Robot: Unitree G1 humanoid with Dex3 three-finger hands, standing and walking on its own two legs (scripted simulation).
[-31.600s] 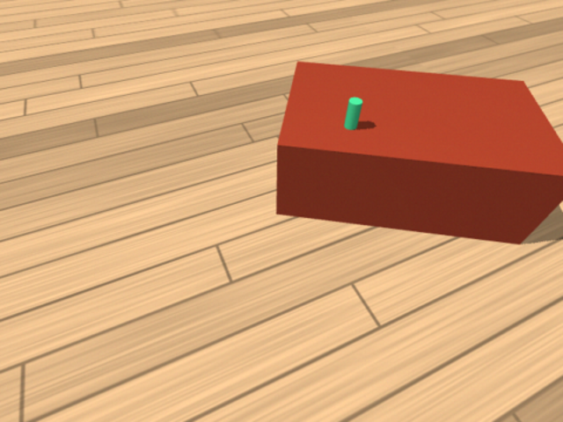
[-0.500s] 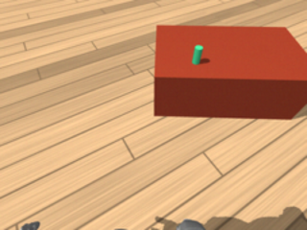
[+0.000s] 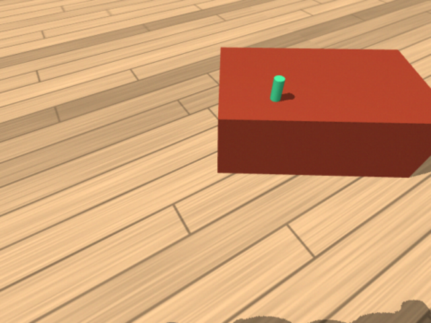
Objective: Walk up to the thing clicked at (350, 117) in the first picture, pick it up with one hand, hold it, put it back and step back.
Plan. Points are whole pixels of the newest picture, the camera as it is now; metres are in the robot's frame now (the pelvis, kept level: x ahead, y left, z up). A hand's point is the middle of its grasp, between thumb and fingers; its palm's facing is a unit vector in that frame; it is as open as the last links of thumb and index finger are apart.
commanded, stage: step back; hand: right
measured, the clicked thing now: (277, 88) +1.15 -0.28 -0.28
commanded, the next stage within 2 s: stand in 0.38 s
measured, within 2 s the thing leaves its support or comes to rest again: neither
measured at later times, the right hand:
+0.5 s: hand out of the picture +0.14 -0.23 -0.14, palm faces +0.02 +0.95 -0.32, open 7.4 cm
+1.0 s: hand out of the picture +0.08 -0.25 -0.14, palm faces +0.02 +0.95 -0.32, open 7.4 cm
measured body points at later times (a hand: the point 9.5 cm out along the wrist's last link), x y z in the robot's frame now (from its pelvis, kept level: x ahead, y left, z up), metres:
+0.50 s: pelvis +0.04 +0.02 +0.01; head +0.06 +0.02 +0.46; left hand +0.16 +0.32 -0.11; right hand +0.14 -0.28 -0.11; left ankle +0.03 +0.14 -0.73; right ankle +0.02 -0.12 -0.73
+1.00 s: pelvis +0.02 +0.00 +0.02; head +0.03 +0.00 +0.47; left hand +0.10 +0.30 -0.11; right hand +0.08 -0.30 -0.12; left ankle +0.03 +0.14 -0.73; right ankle +0.02 -0.12 -0.73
